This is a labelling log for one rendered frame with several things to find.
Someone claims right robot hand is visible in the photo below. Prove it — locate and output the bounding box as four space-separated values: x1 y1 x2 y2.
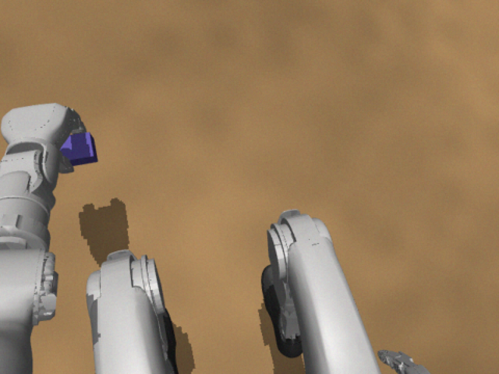
378 350 431 374

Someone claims small box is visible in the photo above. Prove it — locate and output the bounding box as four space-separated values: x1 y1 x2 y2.
60 132 98 166

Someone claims left robot arm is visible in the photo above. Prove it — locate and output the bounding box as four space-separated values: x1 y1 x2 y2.
0 137 60 374

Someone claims left robot hand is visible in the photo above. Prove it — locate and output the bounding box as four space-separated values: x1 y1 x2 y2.
1 103 87 174

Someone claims right robot foot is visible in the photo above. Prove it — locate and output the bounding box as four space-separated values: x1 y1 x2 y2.
261 264 303 358

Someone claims left robot foot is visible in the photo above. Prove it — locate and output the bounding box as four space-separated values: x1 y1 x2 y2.
162 308 179 374

